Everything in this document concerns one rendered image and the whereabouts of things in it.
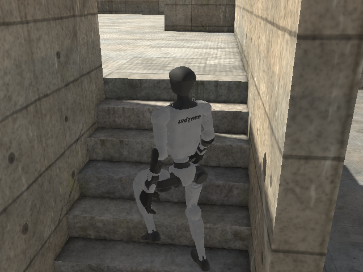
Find stairs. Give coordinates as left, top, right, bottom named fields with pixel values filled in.
left=54, top=78, right=251, bottom=272

